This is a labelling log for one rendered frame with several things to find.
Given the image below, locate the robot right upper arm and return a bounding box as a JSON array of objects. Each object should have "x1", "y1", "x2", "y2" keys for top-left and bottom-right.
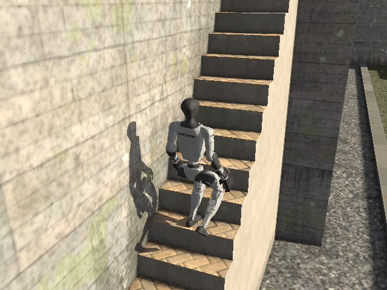
[{"x1": 201, "y1": 126, "x2": 215, "y2": 162}]

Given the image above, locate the left robot forearm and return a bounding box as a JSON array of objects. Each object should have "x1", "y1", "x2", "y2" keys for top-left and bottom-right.
[{"x1": 166, "y1": 151, "x2": 179, "y2": 164}]

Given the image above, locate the right robot hand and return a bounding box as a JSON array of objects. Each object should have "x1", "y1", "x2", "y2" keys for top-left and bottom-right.
[{"x1": 219, "y1": 176, "x2": 233, "y2": 192}]

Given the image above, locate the robot left upper arm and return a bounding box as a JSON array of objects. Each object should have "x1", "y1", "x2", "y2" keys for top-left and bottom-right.
[{"x1": 166, "y1": 121, "x2": 180, "y2": 152}]

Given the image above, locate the right robot forearm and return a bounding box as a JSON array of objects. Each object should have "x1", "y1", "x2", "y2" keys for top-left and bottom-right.
[{"x1": 211, "y1": 153, "x2": 228, "y2": 181}]

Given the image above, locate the robot torso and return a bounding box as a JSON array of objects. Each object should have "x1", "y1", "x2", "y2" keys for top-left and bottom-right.
[{"x1": 177, "y1": 120, "x2": 206, "y2": 182}]

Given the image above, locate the robot right thigh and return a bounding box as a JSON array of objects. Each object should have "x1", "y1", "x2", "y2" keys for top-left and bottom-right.
[{"x1": 198, "y1": 170, "x2": 223, "y2": 200}]

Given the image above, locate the left robot hand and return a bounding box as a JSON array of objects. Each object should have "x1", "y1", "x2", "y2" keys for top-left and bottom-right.
[{"x1": 173, "y1": 159, "x2": 183, "y2": 171}]

